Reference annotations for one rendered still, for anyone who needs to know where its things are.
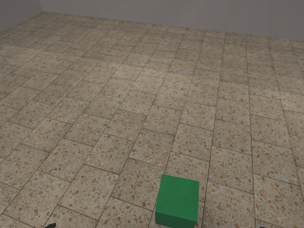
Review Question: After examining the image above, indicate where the carton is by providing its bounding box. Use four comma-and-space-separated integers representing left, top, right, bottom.
155, 174, 200, 228

